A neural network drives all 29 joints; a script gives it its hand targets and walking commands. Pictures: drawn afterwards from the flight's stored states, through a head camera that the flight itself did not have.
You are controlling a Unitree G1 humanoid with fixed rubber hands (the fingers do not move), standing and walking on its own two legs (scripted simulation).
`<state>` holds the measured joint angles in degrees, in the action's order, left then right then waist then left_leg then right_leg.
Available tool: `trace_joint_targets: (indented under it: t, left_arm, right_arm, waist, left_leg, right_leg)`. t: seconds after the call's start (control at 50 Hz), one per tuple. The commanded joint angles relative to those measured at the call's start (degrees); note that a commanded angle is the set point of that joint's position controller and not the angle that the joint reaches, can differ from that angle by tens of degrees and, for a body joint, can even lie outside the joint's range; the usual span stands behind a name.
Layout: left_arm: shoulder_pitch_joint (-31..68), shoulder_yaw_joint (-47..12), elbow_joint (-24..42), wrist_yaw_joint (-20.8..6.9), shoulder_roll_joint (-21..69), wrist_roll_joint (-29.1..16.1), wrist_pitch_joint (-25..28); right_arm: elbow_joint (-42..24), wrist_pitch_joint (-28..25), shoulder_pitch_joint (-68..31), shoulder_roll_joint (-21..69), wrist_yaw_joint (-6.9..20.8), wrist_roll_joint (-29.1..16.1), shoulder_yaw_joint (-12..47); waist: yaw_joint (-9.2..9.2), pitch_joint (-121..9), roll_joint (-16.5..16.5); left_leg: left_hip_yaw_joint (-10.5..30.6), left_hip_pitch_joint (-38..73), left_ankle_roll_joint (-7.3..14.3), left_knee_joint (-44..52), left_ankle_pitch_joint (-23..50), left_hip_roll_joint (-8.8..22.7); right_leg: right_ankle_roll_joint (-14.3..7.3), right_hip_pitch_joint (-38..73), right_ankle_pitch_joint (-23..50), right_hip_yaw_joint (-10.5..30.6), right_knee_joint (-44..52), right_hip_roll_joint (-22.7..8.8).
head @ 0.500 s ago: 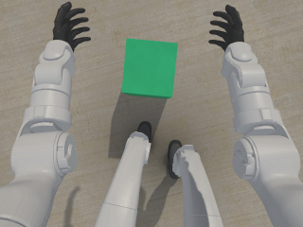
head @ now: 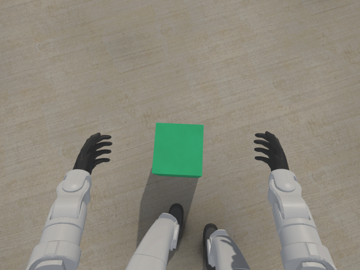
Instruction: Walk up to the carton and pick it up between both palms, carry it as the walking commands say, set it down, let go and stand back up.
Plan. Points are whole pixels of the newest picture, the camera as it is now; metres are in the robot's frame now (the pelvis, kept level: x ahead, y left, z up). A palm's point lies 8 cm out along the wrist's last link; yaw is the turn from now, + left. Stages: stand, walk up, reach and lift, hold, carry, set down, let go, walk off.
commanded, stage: let go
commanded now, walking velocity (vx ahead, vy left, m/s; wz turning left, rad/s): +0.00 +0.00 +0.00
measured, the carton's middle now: (179, 152) +0.41 +0.07 -0.61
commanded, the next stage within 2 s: stand in 0.82 s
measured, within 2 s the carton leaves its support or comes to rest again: neither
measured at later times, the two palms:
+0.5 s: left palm (85, 245) +0.15 +0.20 -0.04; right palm (354, 261) +0.17 -0.27 -0.03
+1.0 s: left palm (69, 220) +0.18 +0.24 -0.04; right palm (352, 256) +0.18 -0.28 -0.05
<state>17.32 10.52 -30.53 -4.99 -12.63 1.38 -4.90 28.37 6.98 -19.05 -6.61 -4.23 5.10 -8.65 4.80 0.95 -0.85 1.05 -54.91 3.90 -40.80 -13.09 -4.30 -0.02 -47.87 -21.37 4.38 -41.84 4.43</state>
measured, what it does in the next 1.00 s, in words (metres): shifts its weight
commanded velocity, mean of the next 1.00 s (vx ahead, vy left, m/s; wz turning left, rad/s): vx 0.00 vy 0.00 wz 0.00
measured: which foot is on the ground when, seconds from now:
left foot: down 0.00-1.00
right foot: down 0.00-1.00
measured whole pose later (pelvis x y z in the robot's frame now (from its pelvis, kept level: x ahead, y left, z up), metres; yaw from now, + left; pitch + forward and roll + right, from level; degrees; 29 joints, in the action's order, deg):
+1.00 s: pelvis +0.04 -0.03 +0.03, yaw +0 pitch -2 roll +2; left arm -13.8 2.5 -30.8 0.5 -16.7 0.8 -4.8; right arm 38.5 2.3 12.6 -14.0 -0.2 1.9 -2.4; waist 0.8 -0.8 2.0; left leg 0.8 -11.9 2.3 -31.1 -17.2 -4.8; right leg -2.8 -5.2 -24.3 5.9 -31.8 3.5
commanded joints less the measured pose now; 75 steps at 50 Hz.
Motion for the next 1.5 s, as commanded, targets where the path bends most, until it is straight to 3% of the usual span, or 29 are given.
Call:
trace_joint_targets:
  t: [0.0,0.08,0.12,0.14,0.16,0.22,0.28,0.32,0.42,0.52,0.54,0.64,0.72,0.8,0.82,0.92,0.94,0.96,0.98,1.02,1.06,1.1,1.12,1.14,1.2,1.22,1.28,1.3,1.48]
  left_arm:
    - [-7.28,-1.23,7.14,-0.1,-4.12,-1.82,3.91]
    - [-17.57,-2.06,10.56,0.61,-3.07,-1.63,5.82]
    - [-25.24,-3.83,11.41,0.3,-2.36,-1.1,5.84]
    - [-24.06,-3.06,13.25,0.11,-5.73,-0.4,6.12]
    - [-28.73,-4.82,12.78,0.6,-3.98,-0.32,6.3]
    - [-27.43,-4.15,17.36,0.5,-5.74,0.02,7.15]
    - [-28.57,-4.18,16.82,0.93,-6.73,-0.61,6.13]
    - [-27.05,-5.24,18.47,0.57,-7.38,-1.46,4.62]
    - [-26.9,-4.97,15.99,0.18,-6.56,-0.92,0.89]
    - [-28.4,-5.4,14.37,-0.18,-6.6,-1.02,-1.85]
    - [-25.22,-3.99,16.74,-0.09,-7.62,0.17,-1.96]
    - [-25.41,-4.12,18.21,0.74,-8.19,1.48,-3.23]
    - [-27.76,-6.19,18.89,2.42,-7.31,1.7,-4.79]
    - [-26.89,-6.75,17.27,3.68,-6.42,0.31,-5.28]
    - [-28.95,-4.43,9.19,5.37,-12.74,-1.45,-1.95]
    - [-31.02,-5.14,4.29,6.24,-12.45,-0.35,3.02]
    - [-30.87,-4.86,3.42,6.25,-12.87,-0.69,3.22]
    - [-31.57,-4.74,3.14,6.43,-12.64,-0.46,3.8]
    - [-32.14,-4.61,2.09,6.23,-12.97,-0.54,4.21]
    - [-30.18,-4.45,1.64,6.25,-13.11,0.02,4.78]
    - [-30.09,-4.12,0.67,6.71,-13.45,0.1,5.1]
    - [-31.14,-4.18,-1.34,6.77,-13.95,0.13,4.97]
    - [-31.57,-4.04,-1.08,6.98,-13.43,-0.32,5.53]
    - [-31.41,-3.97,-1.58,7.18,-14.77,0.31,5.84]
    - [-32.51,-4.58,-2.82,6.97,-13.22,0.14,5.9]
    - [-32.92,-4.55,-4.11,7.07,-13.69,0.11,6.29]
    - [-31.73,-4.49,-4.95,7.2,-15.67,0.61,6.49]
    - [-32.6,-4.75,-5.38,7.05,-14.62,0.21,6.46]
    - [-31.34,-5.84,-9.45,6.52,-14.15,0.39,7.4]
  right_arm:
    - [-5.52,-4.5,6.03,-6.55,1.87,0.07,-1.81]
    - [-6.62,-6.91,14.34,-6.56,2.68,-0.47,-0.25]
    - [-7.26,-7.26,23.72,-7.43,2.91,0.39,0.69]
    - [-8.23,-7.54,20.44,-6.94,2.8,-1.22,2.29]
    - [-6.6,-7.91,25.06,-7.52,3.46,-0.24,1.73]
    - [-10.84,-9.2,24.46,-8.77,3.44,0.17,1.97]
    - [-13.05,-9.25,24.38,-8.89,4.74,-0.4,3.73]
    - [-13.89,-7.46,24.81,-9.31,5.41,-1.01,4.74]
    - [-12.6,-4.72,26.81,-8.67,6.21,-3.15,5.95]
    - [-10.08,-2.77,27.92,-8.65,6.52,-4.43,6.75]
    - [-11.03,-2.15,25.52,-8.3,6.75,-4.45,6.11]
    - [-11.03,-0.74,26.34,-8.98,6.76,-3.07,5.73]
    - [-8.44,-1.36,28.41,-11.09,6.14,-3.99,3.34]
    - [-10.32,-3.37,27.48,-12.39,4.72,-3.96,2.58]
    - [1.09,-4.74,29.43,-17.19,3.97,-4.41,2.9]
    - [5.53,-7.28,30.12,-17.99,3.23,-2.86,2.67]
    - [6.11,-7.71,28.51,-17.21,3.28,-2.86,3.13]
    - [7.03,-7.78,28.32,-17.4,3.12,-2.6,3.37]
    - [7.58,-8.08,27.14,-17.62,3.16,-3.16,3.33]
    - [8.66,-8.53,27.24,-18.58,3.31,-2.69,3.03]
    - [10.42,-8.9,29.17,-18.17,3.26,-2.99,3.33]
    - [11.69,-8.85,29.9,-18.59,2.88,-2.44,2.85]
    - [11.95,-9.08,28.95,-19.16,3.08,-2.31,2.57]
    - [12.43,-9.28,30.22,-19.93,3.08,-2.79,2.27]
    - [13.19,-9.4,29.71,-19.55,2.58,-2.71,2.71]
    - [13.57,-9.7,27.87,-20.03,2.71,-2.68,2.4]
    - [14.57,-9.59,29.38,-20.11,2.52,-3.26,2.41]
    - [15.32,-9.75,28.53,-21.04,2.37,-3.18,2.56]
    - [18.5,-9.98,27.37,-20.54,2.16,-3.16,2.94]
  waist:
    - [-1.54,-43.46,-0.86]
    - [-1.46,-38.56,-0.02]
    - [-3.32,-37.05,2.51]
    - [-0.4,-33.59,1.69]
    - [-2.5,-31.59,3.93]
    - [-3.27,-25.01,3.51]
    - [-3.09,-15.94,7.85]
    - [-2.64,-8.08,6.57]
    - [-4.16,2.85,2.66]
    - [-4.82,7.6,4.14]
    - [-4.3,9.39,1.25]
    - [-4.39,9.61,3.17]
    - [-4.47,-0.79,-2.69]
    - [-5.34,-3.92,3.75]
    - [-2.4,-15.43,7.44]
    - [-4.25,-9.96,1.85]
    - [-3.74,-9.65,3.62]
    - [-3.48,-8.61,-0.66]
    - [-3.38,-6.81,3.63]
    - [-4.61,-4.01,3.98]
    - [-5.46,-4.26,-0.59]
    - [-5.06,-2.67,2.24]
    - [-4.52,-1.6,-1.86]
    - [-6.28,-3.6,-0.72]
    - [-5.38,-2.64,-2.93]
    - [-3.8,-3.76,-0.52]
    - [-5.54,-4.46,3.1]
    - [-4.36,-4.95,0.57]
    - [-5.26,-0.95,1.3]
  left_leg:
    - [9.63,71.12,-3.75,-1.28,54.44,8.37]
    - [10.55,74.92,-3.35,1.05,59.85,9.29]
    - [8.32,72.85,-3.99,3.6,54.18,8.46]
    - [6.52,68.02,-4.11,5.11,47.46,6.9]
    - [6.26,66.51,-4.14,5.47,45.73,6.73]
    - [4.51,62.73,-4.83,8.39,33.58,5.22]
    - [3.36,60.4,-3.9,11.63,19.39,3.76]
    - [1.7,59.56,-3.37,13.75,9.77,3.03]
    - [0.32,67.19,-4.31,12.01,5.71,0.81]
    - [0.14,75.68,-5.06,9.04,6.15,-0.43]
    - [-0.1,75.85,-5.02,9.06,4.93,-1.05]
    - [0.78,72.76,-4.32,10.38,6.63,0.62]
    - [1.29,67.99,-5.57,11.63,14.04,2.23]
    - [2.31,63.84,-5.43,11.16,20.35,2.39]
    - [5.98,57.55,-3.5,11.74,24.39,8.11]
    - [7.58,52.55,-2.24,12.26,21.41,8.36]
    - [7.63,51.21,-1.86,11.95,20.82,8.47]
    - [6.83,50.19,-2.1,12.11,22.36,8.08]
    - [7.84,49.27,-1.57,12.61,21.18,8.34]
    - [5.93,47.04,-2.0,11.23,23.93,7.81]
    - [6.65,47.45,-1.55,11.2,23.0,8.31]
    - [7.49,48.14,-0.88,11.8,25.0,8.95]
    - [7.36,50.55,-0.48,10.56,27.78,8.65]
    - [7.65,51.61,-0.42,11.14,28.05,9.3]
    - [8.82,51.08,0.45,12.6,26.19,10.24]
    - [9.02,50.85,0.53,12.08,24.86,10.13]
    - [7.19,50.3,-0.7,12.06,24.78,9.49]
    - [6.98,49.59,-0.81,12.21,23.98,9.56]
    - [6.79,49.05,-1.12,14.76,14.98,9.26]
  right_leg:
    - [1.09,-9.82,12.18,-1.19,9.96,-0.91]
    - [1.21,-7.47,12.78,-0.62,12.42,-1.42]
    - [0.38,0.69,16.43,-0.38,14.67,-2.0]
    - [0.48,5.75,16.94,0.04,15.61,-2.36]
    - [1.03,10.2,20.08,-0.75,13.97,-2.46]
    - [0.05,18.16,19.54,0.04,16.94,-3.53]
    - [-0.28,22.03,13.17,-0.53,20.29,-5.39]
    - [-0.87,21.63,4.58,-0.26,23.4,-6.23]
    - [-2.59,16.14,-4.18,2.56,29.54,-9.84]
    - [-3.01,10.54,-7.29,4.03,32.49,-11.64]
    - [-3.52,9.1,-9.32,3.96,32.48,-11.44]
    - [-1.86,13.76,-3.46,2.57,28.99,-9.18]
    - [-0.57,26.92,11.32,0.55,21.56,-5.23]
    - [0.19,32.63,24.83,1.15,18.13,-5.13]
    - [0.54,38.2,21.33,0.27,13.03,-5.1]
    - [-0.03,36.97,17.6,4.07,13.79,-5.74]
    - [-0.31,36.49,18.6,3.74,13.52,-5.87]
    - [-0.31,36.28,18.77,4.51,14.67,-6.19]
    - [-0.35,35.5,19.81,4.73,15.85,-6.0]
    - [-0.57,34.12,25.42,4.94,15.72,-6.82]
    - [-1.25,34.13,26.94,7.16,14.9,-7.51]
    - [-1.01,32.99,27.35,6.27,14.39,-7.11]
    - [0.01,28.6,29.27,6.27,13.67,-7.32]
    - [-0.45,30.11,28.74,6.1,14.36,-6.67]
    - [-0.41,29.67,23.86,6.31,14.72,-6.02]
    - [0.0,31.2,26.02,7.0,15.22,-6.87]
    - [-0.36,33.21,30.63,7.34,16.21,-7.33]
    - [-0.5,34.8,29.44,8.11,16.95,-7.86]
    - [-1.53,32.72,19.69,9.33,20.92,-7.42]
